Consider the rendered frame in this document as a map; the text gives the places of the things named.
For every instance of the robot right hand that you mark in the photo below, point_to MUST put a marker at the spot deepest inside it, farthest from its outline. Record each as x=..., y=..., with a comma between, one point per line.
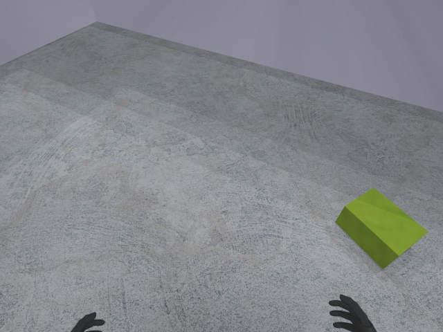
x=359, y=320

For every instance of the robot left hand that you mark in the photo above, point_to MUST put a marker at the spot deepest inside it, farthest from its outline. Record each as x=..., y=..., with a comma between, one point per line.
x=87, y=322

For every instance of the carton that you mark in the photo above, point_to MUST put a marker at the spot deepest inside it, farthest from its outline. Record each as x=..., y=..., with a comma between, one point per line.
x=379, y=227

